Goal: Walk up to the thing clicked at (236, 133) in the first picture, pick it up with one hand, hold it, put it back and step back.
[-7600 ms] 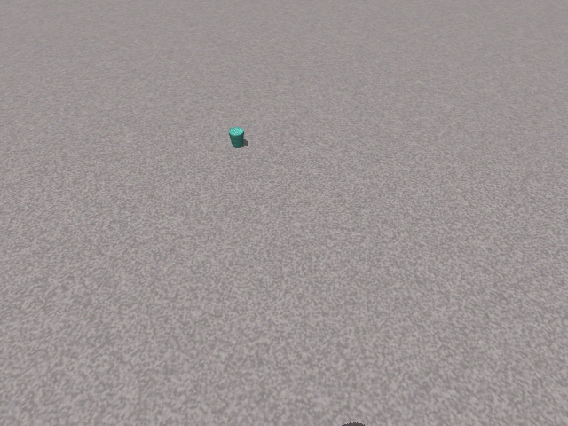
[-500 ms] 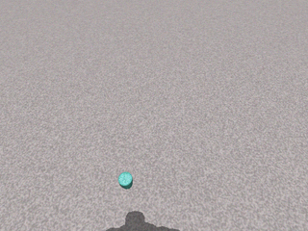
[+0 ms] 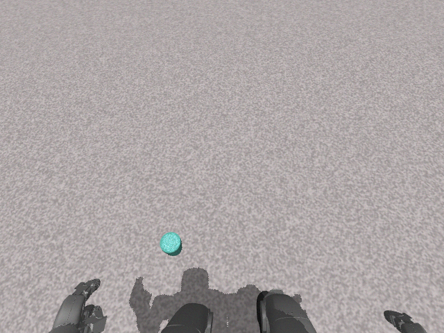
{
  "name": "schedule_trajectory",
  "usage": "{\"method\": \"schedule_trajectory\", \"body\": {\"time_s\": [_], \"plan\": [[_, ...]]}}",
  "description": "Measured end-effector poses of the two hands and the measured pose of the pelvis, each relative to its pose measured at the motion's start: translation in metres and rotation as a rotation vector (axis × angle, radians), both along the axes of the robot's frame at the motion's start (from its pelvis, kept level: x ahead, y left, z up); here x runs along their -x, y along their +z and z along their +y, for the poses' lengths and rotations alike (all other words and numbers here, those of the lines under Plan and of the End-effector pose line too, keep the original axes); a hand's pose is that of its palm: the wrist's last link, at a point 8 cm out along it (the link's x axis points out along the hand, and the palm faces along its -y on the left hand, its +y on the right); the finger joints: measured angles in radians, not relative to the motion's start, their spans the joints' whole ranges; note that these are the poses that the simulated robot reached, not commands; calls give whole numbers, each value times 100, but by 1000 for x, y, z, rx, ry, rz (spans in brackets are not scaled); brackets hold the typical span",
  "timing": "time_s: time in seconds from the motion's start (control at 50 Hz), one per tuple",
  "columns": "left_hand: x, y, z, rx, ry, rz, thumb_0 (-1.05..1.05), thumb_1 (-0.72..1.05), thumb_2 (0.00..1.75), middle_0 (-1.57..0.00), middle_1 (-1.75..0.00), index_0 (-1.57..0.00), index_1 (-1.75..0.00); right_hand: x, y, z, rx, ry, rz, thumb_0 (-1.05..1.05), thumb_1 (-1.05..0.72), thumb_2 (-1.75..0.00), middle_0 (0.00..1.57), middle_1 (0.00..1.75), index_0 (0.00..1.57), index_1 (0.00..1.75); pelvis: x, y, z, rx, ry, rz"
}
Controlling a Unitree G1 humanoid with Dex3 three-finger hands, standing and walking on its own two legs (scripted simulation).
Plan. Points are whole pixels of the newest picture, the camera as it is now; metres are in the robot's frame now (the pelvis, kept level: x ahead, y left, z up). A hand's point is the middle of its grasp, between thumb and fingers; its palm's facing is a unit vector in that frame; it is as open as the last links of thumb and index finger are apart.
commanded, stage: walk up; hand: left
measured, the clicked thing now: (172, 245) +0.47 +0.24 -0.69
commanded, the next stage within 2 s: stand in 1.04 s
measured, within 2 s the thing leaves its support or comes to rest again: neither
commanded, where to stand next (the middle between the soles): +0.07 -0.01 m, yaw -4 degrees
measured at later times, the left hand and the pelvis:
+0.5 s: hand out of the picture -0.02 +0.31 -0.13, palm faces -0.12 -0.92 -0.38, open 7.4 cm; pelvis -0.05 +0.02 +0.03, yaw -3 degrees
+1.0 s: hand out of the picture +0.08 +0.31 -0.11, palm faces -0.04 -0.84 -0.54, open 7.4 cm; pelvis -0.01 +0.01 +0.00, yaw -1 degrees
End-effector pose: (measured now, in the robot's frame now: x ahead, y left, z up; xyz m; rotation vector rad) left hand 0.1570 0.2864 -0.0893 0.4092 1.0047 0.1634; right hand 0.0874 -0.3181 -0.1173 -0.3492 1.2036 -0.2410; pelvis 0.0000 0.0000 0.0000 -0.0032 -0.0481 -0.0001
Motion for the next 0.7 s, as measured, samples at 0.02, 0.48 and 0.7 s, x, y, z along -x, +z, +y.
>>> {"method": "schedule_trajectory", "body": {"time_s": [0.02,0.48,0.7], "plan": [[-1,1,2,-6,-2,-17,1,90,90,-21,-30,-20,-30,-1,-1,3,-3,12,-5,1,-90,-89,21,30,21,30,4,-1,2,2,5,1],[175,-1,71,-1,72,318,1,90,90,-20,-30,-20,-30,127,65,13,67,-35,-10,1,-90,-89,21,30,21,30,47,28,19,17,-54,10],[120,18,23,-79,10,106,1,90,90,-21,-30,-20,-30,112,26,-48,29,-58,42,1,-90,-89,21,30,21,30,24,10,-23,28,-58,-20]]}}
